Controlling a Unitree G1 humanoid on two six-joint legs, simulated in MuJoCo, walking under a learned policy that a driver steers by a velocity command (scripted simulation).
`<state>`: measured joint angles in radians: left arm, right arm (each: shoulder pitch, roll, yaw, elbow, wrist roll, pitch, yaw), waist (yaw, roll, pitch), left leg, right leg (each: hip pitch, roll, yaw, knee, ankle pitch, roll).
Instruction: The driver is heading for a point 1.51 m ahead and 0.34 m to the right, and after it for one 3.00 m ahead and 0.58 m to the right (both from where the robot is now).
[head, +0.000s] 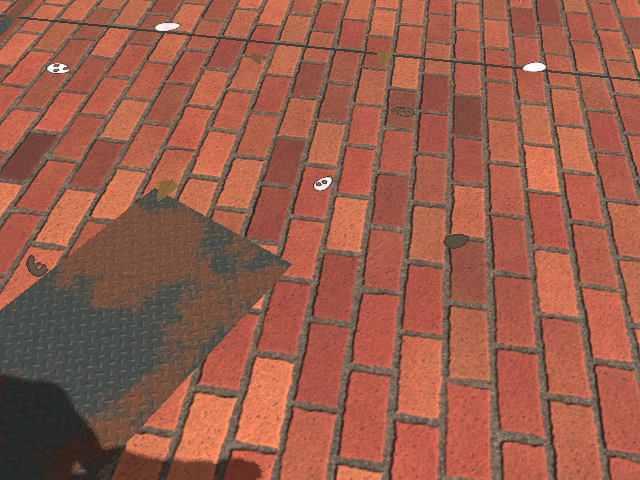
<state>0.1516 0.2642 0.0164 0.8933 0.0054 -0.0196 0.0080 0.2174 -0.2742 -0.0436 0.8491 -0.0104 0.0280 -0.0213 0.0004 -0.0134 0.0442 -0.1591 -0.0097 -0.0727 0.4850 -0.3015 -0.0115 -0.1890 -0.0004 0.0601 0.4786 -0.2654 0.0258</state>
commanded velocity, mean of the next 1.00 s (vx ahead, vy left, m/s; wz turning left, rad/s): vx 0.29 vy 0.00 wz -0.02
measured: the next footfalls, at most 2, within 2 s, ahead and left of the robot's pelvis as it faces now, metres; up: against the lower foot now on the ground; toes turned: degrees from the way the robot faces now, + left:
left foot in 0.90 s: +0.43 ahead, +0.10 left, +0.00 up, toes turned +0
right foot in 1.44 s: +0.69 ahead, -0.18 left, +0.00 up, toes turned -20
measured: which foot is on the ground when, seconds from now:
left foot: down 0.00-0.42, up 0.44-0.88, down 0.90-1.00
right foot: down 0.00-0.92, up 0.94-1.00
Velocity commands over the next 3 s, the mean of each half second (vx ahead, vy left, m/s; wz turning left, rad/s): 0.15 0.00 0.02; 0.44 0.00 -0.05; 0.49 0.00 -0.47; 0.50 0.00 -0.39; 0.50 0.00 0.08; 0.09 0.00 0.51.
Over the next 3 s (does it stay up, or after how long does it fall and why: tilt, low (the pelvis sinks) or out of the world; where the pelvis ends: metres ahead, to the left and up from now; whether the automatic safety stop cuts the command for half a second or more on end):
stays up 1.22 -0.34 -0.01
